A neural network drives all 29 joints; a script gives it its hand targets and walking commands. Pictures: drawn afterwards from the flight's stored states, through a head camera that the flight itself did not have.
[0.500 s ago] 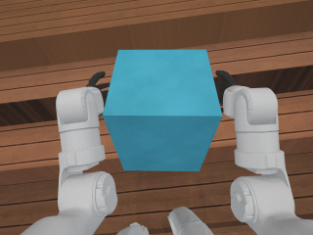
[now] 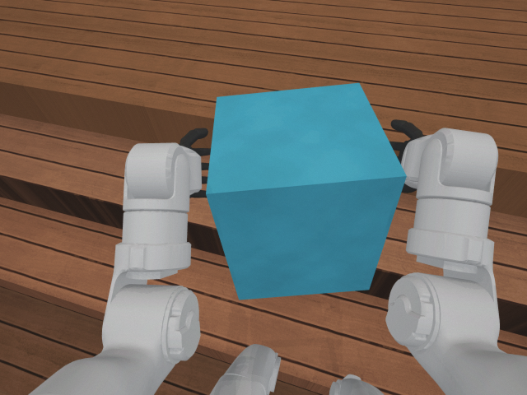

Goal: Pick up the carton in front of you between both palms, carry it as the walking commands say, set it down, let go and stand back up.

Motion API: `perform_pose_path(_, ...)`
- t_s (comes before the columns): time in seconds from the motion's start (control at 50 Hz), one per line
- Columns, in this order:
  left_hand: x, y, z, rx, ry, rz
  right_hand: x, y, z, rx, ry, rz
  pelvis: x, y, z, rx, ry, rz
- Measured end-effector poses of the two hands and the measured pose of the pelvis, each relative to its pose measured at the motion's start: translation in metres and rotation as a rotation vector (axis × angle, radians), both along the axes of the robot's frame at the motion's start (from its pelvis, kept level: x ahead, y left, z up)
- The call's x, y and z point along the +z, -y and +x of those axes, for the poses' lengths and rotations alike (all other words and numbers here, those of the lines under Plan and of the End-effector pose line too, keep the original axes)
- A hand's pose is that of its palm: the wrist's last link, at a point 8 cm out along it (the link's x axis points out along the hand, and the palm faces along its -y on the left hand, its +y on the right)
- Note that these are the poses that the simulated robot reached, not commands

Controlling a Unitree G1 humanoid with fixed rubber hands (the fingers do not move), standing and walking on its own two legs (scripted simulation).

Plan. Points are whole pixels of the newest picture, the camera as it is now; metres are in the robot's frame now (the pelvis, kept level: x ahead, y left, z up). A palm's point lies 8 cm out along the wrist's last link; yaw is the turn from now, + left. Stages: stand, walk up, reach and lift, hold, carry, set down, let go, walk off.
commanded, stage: carry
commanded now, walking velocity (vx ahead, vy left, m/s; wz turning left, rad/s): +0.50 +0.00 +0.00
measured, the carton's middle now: (295, 197) +0.38 +0.05 +0.07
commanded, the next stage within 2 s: none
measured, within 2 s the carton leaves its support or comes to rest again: neither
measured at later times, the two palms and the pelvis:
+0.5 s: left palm out of the picture +0.68 +0.14 +0.32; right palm out of the picture +0.63 -0.15 +0.31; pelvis +0.27 +0.04 +0.18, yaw +0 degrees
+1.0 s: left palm out of the picture +0.76 +0.16 +0.40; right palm out of the picture +0.75 -0.14 +0.41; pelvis +0.40 +0.02 +0.25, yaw +0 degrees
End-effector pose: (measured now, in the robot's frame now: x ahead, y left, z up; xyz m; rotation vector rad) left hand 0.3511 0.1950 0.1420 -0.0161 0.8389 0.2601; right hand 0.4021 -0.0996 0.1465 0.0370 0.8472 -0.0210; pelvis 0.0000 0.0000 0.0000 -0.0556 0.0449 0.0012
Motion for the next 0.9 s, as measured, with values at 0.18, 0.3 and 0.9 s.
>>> perform_pose_path(0.18,0.107,0.018,0.117,-0.014,0.203,0.028,0.091,0.021,0.097,-0.029,0.203,0.036,0.058,-0.004,0.101,0.005,-0.017,0.070)
perform_pose_path(0.3,0.144,0.025,0.210,-0.074,0.199,0.037,0.120,0.027,0.171,-0.056,0.205,0.018,0.080,-0.024,0.185,0.002,-0.028,0.132)
perform_pose_path(0.9,0.286,0.033,0.398,-0.115,0.092,-0.009,0.287,0.038,0.352,-0.084,0.098,-0.071,0.254,-0.008,0.385,-0.018,-0.025,0.059)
